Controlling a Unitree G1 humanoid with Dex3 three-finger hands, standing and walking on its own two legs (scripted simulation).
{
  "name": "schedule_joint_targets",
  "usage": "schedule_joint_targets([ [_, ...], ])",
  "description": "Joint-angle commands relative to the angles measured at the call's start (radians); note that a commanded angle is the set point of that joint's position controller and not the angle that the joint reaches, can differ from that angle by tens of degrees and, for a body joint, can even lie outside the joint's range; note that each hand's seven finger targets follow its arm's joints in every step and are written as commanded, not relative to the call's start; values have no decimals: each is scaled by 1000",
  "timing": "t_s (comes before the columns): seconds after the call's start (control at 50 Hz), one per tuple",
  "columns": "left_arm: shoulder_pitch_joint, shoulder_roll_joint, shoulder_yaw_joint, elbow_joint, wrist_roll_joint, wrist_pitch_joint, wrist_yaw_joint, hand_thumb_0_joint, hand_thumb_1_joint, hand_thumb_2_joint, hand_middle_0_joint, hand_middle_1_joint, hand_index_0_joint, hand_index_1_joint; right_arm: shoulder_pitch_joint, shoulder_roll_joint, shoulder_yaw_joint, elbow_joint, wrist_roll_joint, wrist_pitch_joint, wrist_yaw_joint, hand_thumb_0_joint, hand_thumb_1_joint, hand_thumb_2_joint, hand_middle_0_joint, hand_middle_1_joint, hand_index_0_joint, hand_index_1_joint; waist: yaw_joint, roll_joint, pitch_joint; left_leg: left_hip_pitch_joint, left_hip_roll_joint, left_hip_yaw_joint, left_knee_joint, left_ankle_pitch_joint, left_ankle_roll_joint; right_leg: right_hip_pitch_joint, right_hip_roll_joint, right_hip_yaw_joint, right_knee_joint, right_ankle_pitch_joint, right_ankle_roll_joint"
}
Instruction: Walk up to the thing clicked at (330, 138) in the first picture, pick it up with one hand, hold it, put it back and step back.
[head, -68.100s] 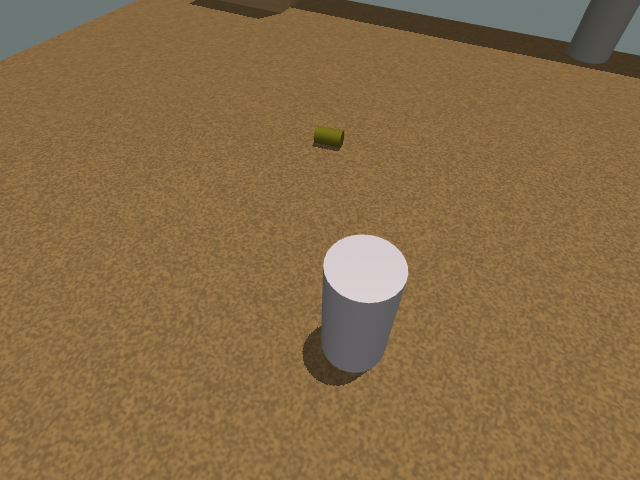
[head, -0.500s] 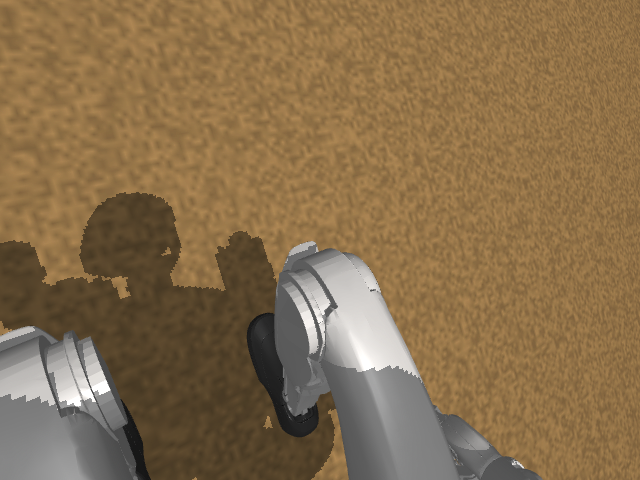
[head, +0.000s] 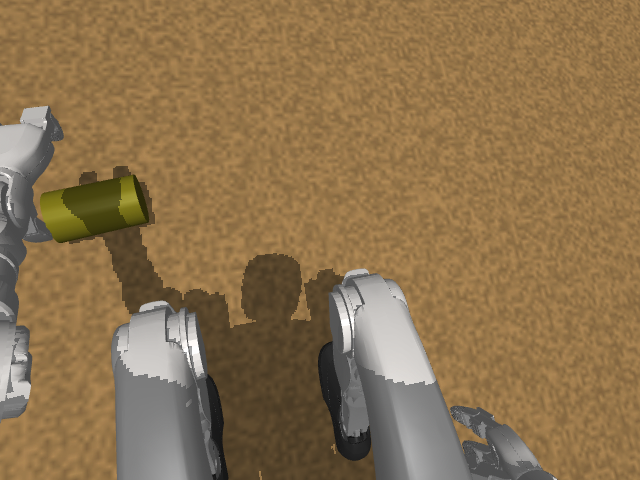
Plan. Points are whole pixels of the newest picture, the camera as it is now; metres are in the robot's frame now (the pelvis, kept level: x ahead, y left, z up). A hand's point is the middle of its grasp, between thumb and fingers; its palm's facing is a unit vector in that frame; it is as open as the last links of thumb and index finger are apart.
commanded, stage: withdraw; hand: left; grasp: from above
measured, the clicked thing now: (98, 208) +0.52 +0.29 -0.33
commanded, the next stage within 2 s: home in 0.34 s
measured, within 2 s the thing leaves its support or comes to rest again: neither
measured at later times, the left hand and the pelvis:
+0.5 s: hand (48, 183) +0.51 +0.31 -0.19, palm faces -0.41 -0.04 -0.91, open 13.9 cm; pelvis +0.00 +0.00 -0.04, yaw -1 degrees
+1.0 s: hand out of the picture +0.36 +0.27 -0.01, palm faces -0.31 -0.60 -0.74, open 8.0 cm; pelvis +0.01 +0.00 +0.10, yaw +3 degrees
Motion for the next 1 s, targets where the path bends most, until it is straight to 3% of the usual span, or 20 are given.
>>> schedule_joint_targets([
  [0.0,-315,202,41,-92,22,-51,24,0,-511,1020,-86,-994,-76,-1005,211,-212,-75,-11,7,15,-64,0,-892,-899,200,300,200,300,-67,86,-508,344,-32,65,-231,80,26,325,39,-41,-266,85,-75],
  [0.08,-385,267,63,-21,89,-108,89,0,-524,1023,-75,-1000,-67,-1009,180,-189,-44,-4,-9,14,-79,0,-892,-899,200,300,200,300,-59,144,-535,328,-36,85,-216,74,28,320,39,-18,-243,77,-69],
  [0.18,-492,305,74,102,167,-138,190,0,-518,1012,-71,-1003,-69,-1005,173,-210,-28,14,-32,2,-82,0,-889,-896,200,300,200,300,-94,213,-531,348,-37,72,-198,24,19,216,41,-28,-204,19,-80],
  [0.2,-507,323,85,115,180,-139,209,0,-520,1010,-71,-1001,-69,-1003,172,-212,-23,15,-37,0,-81,0,-889,-896,200,300,200,300,-87,250,-553,367,-37,70,-199,33,15,209,40,-35,-186,30,-82],
  [0.32,-587,380,124,159,202,-122,269,0,-524,1001,-74,-1004,-75,-1003,215,-245,-19,28,-59,-26,-76,0,-895,-897,200,300,200,300,-125,319,-624,445,-31,61,-166,97,11,181,25,-83,-131,131,-71],
  [0.36,-576,412,153,121,201,-112,276,0,-516,995,-80,-1001,-82,-998,232,-251,-26,25,-61,-32,-71,0,-896,-896,200,300,200,300,-105,386,-679,484,-31,58,-170,132,4,182,19,-91,-104,166,-74],
  [0.4,-523,384,145,78,183,-98,263,0,-427,974,-169,-912,-172,-909,243,-246,-33,16,-58,-34,-66,0,-880,-894,199,299,199,299,-91,420,-751,558,-25,53,-168,191,-1,193,19,-98,-91,209,-74],
  [0.42,-526,404,156,29,180,-92,256,0,-476,963,-102,-985,-111,-976,252,-252,-42,17,-54,-31,-65,0,-892,-894,200,300,200,300,-81,444,-805,576,-27,52,-173,210,-3,206,18,-99,-86,224,-76],
  [0.44,-492,413,164,4,175,-84,248,0,-396,980,-182,-905,-191,-896,261,-247,-45,11,-51,-27,-60,0,-880,-894,200,299,199,299,-70,455,-844,596,-25,61,-168,251,-2,249,21,-93,-91,254,-75],
  [0.46,-459,405,171,-31,156,-74,237,0,-448,942,-119,-965,-130,-953,275,-244,-54,6,-45,-24,-58,0,-890,-893,200,300,200,300,-63,445,-870,593,-28,68,-170,272,2,281,20,-92,-102,273,-71],
  [0.5,-404,376,169,-70,126,-53,215,0,-288,948,-254,-805,-227,-793,291,-232,-66,14,-36,-11,-52,0,-883,-895,200,299,199,299,-48,412,-886,585,-27,77,-175,311,8,326,24,-82,-121,306,-67],
  [0.54,-385,362,177,-127,86,-39,185,0,-128,902,-239,-645,-216,-643,308,-233,-84,18,-26,-2,-49,0,-885,-895,199,299,199,299,-46,391,-857,585,-24,76,-194,315,11,328,24,-79,-145,301,-66],
  [0.58,-335,368,202,-201,47,-27,157,0,32,871,-225,-543,-207,-559,317,-235,-103,7,-13,10,-50,0,-888,-896,200,300,199,300,-16,366,-880,588,-28,78,-218,308,14,359,25,-71,-174,291,-71],
  [0.64,-169,297,202,-272,-28,-1,103,0,268,831,-205,-427,-195,-436,307,-210,-130,-13,10,26,-47,0,-893,-898,200,300,200,300,33,299,-899,611,-28,81,-278,297,20,426,26,-51,-226,271,-69],
  [0.68,-84,252,206,-391,-107,15,67,0,428,801,-192,-352,-186,-357,289,-198,-142,-40,27,32,-48,0,-896,-899,200,300,200,300,47,263,-876,605,-29,76,-331,267,24,469,24,-42,-274,256,-65],
  [0.74,53,153,188,-465,-240,55,11,0,668,812,-186,-291,-185,-292,235,-184,-146,-51,47,37,-64,0,-899,-900,200,300,200,300,48,144,-734,560,-24,63,-394,190,35,483,29,-36,-355,209,-62],
  [0.8,174,78,160,-590,-345,90,-41,0,896,901,-200,-301,-200,-301,199,-174,-151,-76,62,34,-80,0,-899,-900,200,300,200,300,65,100,-710,601,-21,55,-453,177,36,548,24,-21,-417,200,-61],
  [0.84,252,32,135,-670,-408,109,-63,0,900,901,-200,-300,-200,-300,171,-159,-159,-96,72,26,-90,0,-900,-900,200,300,200,300,75,96,-710,666,-12,50,-509,164,33,591,23,-15,-458,193,-57],
  [0.9,319,-11,138,-804,-497,132,-68,0,900,900,-200,-299,-200,-299,124,-155,-170,-116,84,11,-111,0,-900,-900,200,300,200,300,86,120,-651,753,-3,22,-605,81,21,589,16,-16,-519,129,-61],
  [0.98,394,-44,151,-957,-574,157,-45,0,900,900,-200,-299,-200,-299,71,-135,-158,-134,101,-22,-144,0,-900,-900,200,300,200,300,103,164,-649,877,1,1,-726,28,14,658,11,-3,-585,120,-55],
])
